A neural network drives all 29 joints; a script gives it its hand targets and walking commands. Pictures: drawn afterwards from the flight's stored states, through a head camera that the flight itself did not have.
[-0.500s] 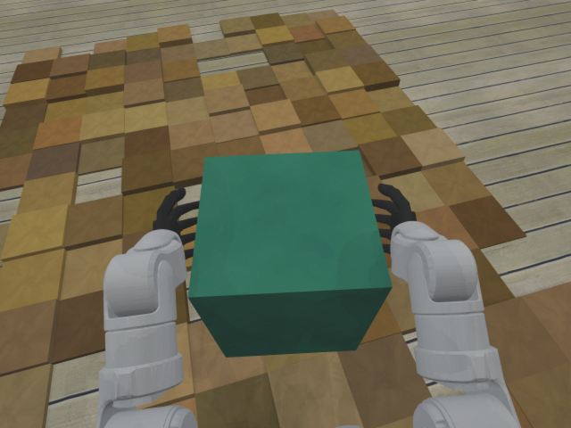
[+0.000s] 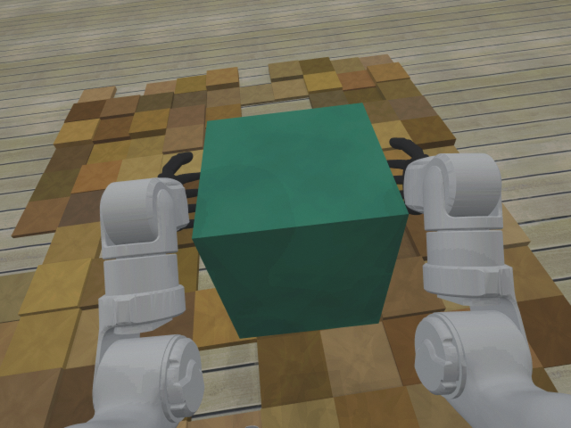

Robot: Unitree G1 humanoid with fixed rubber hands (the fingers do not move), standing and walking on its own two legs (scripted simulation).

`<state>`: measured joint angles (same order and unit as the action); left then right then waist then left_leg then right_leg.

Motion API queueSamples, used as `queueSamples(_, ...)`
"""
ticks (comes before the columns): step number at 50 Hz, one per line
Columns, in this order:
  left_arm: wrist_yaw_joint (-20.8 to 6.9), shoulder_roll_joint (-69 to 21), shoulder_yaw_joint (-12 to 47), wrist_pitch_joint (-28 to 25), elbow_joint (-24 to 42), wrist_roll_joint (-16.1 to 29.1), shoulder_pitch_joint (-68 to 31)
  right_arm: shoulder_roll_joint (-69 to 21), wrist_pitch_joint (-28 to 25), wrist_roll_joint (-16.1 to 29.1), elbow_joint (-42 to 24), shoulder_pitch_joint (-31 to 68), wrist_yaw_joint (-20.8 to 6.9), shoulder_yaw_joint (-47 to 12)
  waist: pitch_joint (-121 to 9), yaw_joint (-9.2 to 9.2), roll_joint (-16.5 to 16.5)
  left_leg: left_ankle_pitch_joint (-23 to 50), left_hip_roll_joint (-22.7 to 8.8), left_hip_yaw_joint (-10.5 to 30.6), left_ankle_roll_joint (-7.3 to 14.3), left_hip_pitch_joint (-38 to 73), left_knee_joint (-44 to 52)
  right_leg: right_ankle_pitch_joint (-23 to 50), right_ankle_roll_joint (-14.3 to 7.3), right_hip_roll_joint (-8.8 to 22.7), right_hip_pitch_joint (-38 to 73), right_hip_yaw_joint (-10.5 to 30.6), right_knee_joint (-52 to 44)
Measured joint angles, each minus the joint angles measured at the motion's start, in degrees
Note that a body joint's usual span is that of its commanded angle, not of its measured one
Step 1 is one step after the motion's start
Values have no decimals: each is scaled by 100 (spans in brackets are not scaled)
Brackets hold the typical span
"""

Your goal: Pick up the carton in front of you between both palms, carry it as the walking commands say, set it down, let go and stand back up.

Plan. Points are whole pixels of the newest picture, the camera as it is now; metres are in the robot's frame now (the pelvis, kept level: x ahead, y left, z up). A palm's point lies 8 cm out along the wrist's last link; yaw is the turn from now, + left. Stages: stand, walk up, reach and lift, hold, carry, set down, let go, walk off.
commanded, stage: carry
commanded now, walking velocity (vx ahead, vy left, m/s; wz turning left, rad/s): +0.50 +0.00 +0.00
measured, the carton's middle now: (297, 227) +0.39 +0.01 +0.09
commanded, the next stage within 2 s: none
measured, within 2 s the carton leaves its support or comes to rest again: neither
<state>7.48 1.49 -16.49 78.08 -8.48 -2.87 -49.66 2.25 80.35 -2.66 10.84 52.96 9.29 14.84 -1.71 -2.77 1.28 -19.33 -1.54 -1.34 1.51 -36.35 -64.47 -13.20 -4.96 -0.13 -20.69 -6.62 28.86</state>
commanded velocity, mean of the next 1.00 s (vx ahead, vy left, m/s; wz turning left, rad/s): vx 0.50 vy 0.00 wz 0.00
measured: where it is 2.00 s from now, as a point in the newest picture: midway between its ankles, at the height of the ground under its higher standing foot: (306, 213)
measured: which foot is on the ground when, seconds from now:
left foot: up 0.00-0.24, down 0.26-0.72, up 0.74-1.00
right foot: down 0.00-0.28, up 0.30-0.70, down 0.72-1.00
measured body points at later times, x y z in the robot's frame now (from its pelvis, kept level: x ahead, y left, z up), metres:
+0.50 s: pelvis +0.30 +0.03 +0.00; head +0.38 +0.04 +0.45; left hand +0.70 +0.16 +0.09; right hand +0.67 -0.14 +0.10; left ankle +0.30 +0.09 -0.74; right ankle +0.32 -0.11 -0.68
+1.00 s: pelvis +0.62 -0.01 -0.03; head +0.66 -0.01 +0.41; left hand +0.98 +0.16 +0.05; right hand +0.99 -0.15 +0.04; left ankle +0.72 +0.14 -0.73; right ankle +0.58 -0.08 -0.78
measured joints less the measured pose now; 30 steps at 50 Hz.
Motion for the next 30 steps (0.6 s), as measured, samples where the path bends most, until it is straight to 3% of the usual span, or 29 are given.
queueSamples(7, 2, -186, -116, -255, 357, -72, 72, -179, -158, -158, -517, -120, -19, 218, 188, -46, 50, 1126, -117, -99, -7, -445, 1845, -467, 63, -135, 826, 58, -422)
queueSamples(11, 1, -248, -56, -362, 485, -103, 154, -202, -246, -140, -717, -260, -37, 246, 170, -43, 66, 1947, 35, -356, 196, 82, 3257, -1003, 179, -198, 1313, 100, -331)
queueSamples(13, 0, -213, -36, -378, 492, -90, 212, -237, -317, -152, -667, -302, -51, 216, 146, 27, 55, 2229, 138, -536, 308, 634, 3885, -1343, 215, -207, 1394, 109, 253)
queueSamples(15, -3, -91, -19, -427, 431, -28, 224, -326, -484, -196, -583, -362, -69, 163, 222, 183, -266, 1558, 358, -620, 432, 760, 3655, -1096, 297, -5, 939, 271, 1662)
queueSamples(17, -8, -38, -47, -447, 383, 12, 312, -391, -583, -239, -466, -441, -78, 83, 306, 326, -264, 1223, 381, -591, 481, 839, 3487, -1249, 347, -116, 217, 506, 3249)
queueSamples(19, -6, -93, -44, -444, 373, -27, 422, -425, -621, -211, -512, -669, -81, 36, 372, 443, -200, 1119, 365, -522, 435, 1049, 3610, -1119, 348, -142, -366, 547, 3825)
queueSamples(25, -8, -354, 37, -600, 672, -205, 732, -513, -875, -59, -976, -1302, -82, 49, 503, 623, -153, 830, 295, -386, 388, 1762, 4103, -658, 488, 52, -1425, 579, 2422)
queueSamples(30, -28, -438, 118, -796, 972, -254, 1073, -570, -1148, -22, -1102, -1560, -112, -26, 398, 672, -272, 598, 361, -393, 262, 2351, 4075, 1145, 519, 154, -1533, 536, 757)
